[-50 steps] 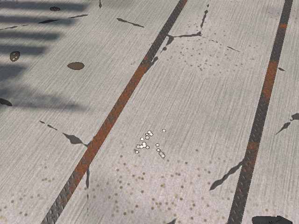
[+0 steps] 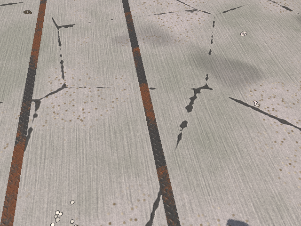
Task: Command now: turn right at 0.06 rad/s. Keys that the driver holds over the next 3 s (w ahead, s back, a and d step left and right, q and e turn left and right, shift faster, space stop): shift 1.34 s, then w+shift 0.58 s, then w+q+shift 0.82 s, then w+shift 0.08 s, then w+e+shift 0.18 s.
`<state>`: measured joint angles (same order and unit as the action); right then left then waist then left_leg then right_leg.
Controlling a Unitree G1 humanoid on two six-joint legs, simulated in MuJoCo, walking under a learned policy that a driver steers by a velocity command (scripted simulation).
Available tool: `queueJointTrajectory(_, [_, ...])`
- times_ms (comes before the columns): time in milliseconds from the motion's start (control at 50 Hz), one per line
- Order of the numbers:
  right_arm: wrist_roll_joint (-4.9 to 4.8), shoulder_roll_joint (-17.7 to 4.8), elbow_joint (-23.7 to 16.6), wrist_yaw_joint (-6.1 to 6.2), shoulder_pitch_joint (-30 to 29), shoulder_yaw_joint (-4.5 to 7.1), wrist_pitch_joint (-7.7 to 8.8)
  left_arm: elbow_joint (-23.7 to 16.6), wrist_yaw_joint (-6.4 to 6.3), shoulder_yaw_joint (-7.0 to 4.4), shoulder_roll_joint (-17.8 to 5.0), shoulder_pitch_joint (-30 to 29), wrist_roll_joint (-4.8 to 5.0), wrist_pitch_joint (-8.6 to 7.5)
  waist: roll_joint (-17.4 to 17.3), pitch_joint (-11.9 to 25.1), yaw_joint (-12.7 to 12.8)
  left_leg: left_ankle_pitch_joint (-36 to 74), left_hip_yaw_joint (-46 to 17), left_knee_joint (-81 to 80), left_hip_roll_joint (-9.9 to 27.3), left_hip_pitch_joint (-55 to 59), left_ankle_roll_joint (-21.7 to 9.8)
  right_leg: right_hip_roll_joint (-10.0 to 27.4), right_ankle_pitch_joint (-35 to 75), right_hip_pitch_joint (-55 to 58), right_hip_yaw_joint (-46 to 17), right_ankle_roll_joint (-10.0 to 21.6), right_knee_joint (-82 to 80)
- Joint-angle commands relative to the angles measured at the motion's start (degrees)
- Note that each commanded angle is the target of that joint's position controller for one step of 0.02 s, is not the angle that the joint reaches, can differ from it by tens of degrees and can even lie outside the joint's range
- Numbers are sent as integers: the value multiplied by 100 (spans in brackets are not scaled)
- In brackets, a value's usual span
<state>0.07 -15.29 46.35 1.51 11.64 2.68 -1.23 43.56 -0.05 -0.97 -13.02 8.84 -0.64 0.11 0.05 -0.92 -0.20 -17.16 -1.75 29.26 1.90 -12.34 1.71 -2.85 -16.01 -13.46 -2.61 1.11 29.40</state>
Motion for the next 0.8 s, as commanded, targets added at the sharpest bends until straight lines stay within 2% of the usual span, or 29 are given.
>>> queueJointTrajectory(20, [38,-671,-210,-10,35,175,62,-207,0,-225,-765,-60,-7,-101,-246,341,-23,1324,-254,-335,240,295,-299,366,851,81,-319,125,-389])
queueJointTrajectory(40, [45,-629,-197,-6,-33,153,82,-187,-27,-214,-680,-100,4,-55,-310,242,-9,1332,-243,-371,209,231,-252,385,920,53,-332,129,-374])
queueJointTrajectory(120, [36,-559,-84,13,-41,115,155,-10,-89,-238,-659,38,-2,28,-208,112,5,1088,-198,-379,156,104,-202,361,859,81,-303,115,-384])
queueJointTrajectory(380, [13,-463,406,43,-50,45,185,701,-196,-272,-659,286,31,26,-16,-34,27,861,-153,-476,40,3,-242,351,862,241,-225,-14,-437])
queueJointTrajectory(800, [-4,-328,1085,76,199,-40,180,1489,-255,-195,-519,488,50,27,-25,-151,27,794,-76,-576,-87,-61,-275,317,825,242,-94,-55,-510])
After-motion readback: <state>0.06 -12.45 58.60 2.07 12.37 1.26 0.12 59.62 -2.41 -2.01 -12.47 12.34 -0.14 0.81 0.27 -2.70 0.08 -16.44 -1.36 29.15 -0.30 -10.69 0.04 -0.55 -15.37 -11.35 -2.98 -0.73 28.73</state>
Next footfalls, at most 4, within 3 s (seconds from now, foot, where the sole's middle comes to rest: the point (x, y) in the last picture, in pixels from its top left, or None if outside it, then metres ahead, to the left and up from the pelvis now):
2.02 left None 0.47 0.09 -0.77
2.48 right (149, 143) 0.94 0.03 -0.77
2.94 left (77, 114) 1.14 0.45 -0.77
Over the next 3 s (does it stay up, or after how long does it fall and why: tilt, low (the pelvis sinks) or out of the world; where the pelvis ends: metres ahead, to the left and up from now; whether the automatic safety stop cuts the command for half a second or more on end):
stays up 1.09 0.33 -0.02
